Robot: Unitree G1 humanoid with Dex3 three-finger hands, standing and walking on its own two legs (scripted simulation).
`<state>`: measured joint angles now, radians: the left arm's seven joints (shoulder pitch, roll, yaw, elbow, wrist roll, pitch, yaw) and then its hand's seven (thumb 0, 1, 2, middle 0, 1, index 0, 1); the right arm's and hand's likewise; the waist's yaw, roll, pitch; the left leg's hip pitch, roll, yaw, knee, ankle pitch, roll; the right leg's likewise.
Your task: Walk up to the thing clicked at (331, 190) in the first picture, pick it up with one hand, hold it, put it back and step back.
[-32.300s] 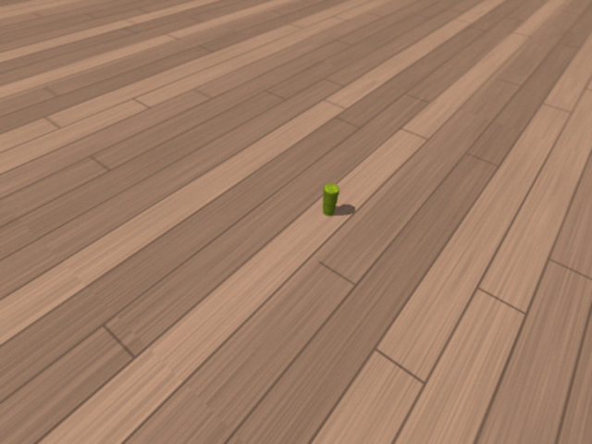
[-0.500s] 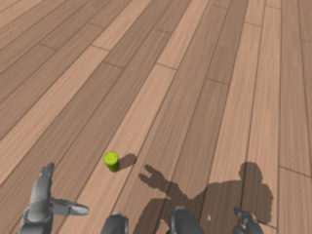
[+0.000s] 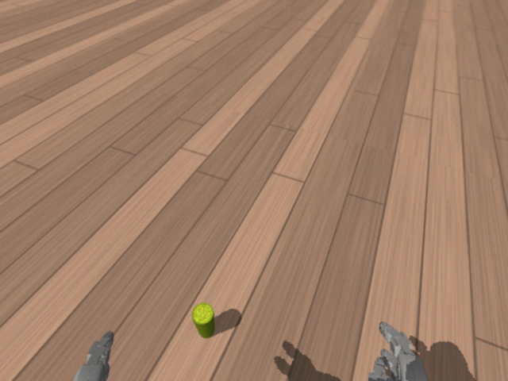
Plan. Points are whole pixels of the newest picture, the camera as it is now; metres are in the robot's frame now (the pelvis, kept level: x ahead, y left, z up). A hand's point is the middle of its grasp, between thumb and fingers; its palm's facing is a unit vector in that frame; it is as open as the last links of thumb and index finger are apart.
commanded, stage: home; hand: left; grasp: from the side
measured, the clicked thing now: (204, 322) +0.50 +0.17 -0.64
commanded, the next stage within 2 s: stand in 1.40 s
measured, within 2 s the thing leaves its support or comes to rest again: neither
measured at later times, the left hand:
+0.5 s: hand out of the picture +0.18 +0.18 -0.05, palm faces +0.10 -0.95 -0.28, open 17.4 cm
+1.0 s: hand out of the picture +0.17 +0.18 -0.05, palm faces +0.11 -0.96 -0.28, open 17.4 cm
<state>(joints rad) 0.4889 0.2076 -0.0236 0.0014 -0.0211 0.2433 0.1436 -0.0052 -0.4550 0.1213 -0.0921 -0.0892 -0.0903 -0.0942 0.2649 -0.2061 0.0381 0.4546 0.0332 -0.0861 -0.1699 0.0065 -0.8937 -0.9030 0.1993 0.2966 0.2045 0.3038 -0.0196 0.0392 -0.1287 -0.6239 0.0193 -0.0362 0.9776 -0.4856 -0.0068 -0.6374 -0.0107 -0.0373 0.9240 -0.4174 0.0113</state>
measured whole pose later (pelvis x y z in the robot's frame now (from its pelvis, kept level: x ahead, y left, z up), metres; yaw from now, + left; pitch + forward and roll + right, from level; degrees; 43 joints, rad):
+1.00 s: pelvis +0.00 +0.00 +0.00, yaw +0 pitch +6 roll -2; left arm 0.46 0.20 -0.01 0.04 -0.01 0.24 0.13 -0.01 -0.53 0.07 -0.06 -0.06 -0.06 -0.06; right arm 0.28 -0.21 0.03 0.51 0.01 -0.14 -0.17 0.01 -0.90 -0.91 0.20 0.30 0.21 0.30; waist -0.02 0.03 -0.10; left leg -0.59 0.02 -0.04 0.95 -0.48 -0.01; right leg -0.60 -0.01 -0.04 0.90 -0.41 0.00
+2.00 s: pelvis +0.00 +0.00 +0.00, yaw +0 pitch +6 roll -2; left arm 0.44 0.21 -0.01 0.07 0.01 0.20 0.12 0.00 0.69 0.85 -0.20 -0.29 -0.20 -0.30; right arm 0.27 -0.21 0.03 0.54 -0.02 -0.15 -0.16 0.01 -0.90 -0.90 0.20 0.30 0.20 0.30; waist -0.01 0.03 -0.08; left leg -0.57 0.02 -0.04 0.96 -0.49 0.00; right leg -0.58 -0.01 -0.04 0.90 -0.42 0.01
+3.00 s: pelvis -0.01 +0.00 +0.06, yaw +1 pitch -4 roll +0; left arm 0.16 0.32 0.00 1.15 0.02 -0.01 0.01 0.01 0.90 0.90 -0.20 -0.30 -0.20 -0.30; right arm 0.17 -0.33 -0.02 1.12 -0.02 0.01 0.00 0.00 -0.90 -0.90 0.20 0.30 0.20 0.30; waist 0.01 0.02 0.07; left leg -0.13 -0.01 -0.02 0.39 -0.19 -0.01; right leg -0.16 -0.03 -0.03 0.39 -0.16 0.01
